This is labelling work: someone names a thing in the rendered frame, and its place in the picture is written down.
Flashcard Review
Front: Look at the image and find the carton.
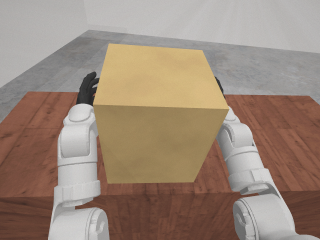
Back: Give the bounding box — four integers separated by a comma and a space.
93, 43, 230, 184

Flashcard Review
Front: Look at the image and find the pedestal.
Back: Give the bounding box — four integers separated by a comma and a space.
0, 91, 320, 240

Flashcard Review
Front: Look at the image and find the robot left hand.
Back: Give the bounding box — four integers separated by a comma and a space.
76, 71, 100, 106

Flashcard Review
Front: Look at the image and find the left robot upper arm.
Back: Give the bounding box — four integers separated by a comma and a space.
49, 207, 110, 240

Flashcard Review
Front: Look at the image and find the right robot upper arm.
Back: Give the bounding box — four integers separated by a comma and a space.
233, 193, 320, 240

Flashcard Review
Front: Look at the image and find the robot right forearm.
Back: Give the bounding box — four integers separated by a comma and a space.
215, 106, 295, 230

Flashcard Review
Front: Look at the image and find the robot left forearm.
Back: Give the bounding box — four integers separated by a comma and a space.
48, 103, 101, 240

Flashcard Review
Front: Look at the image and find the robot right hand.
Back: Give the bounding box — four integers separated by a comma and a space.
215, 77, 226, 99

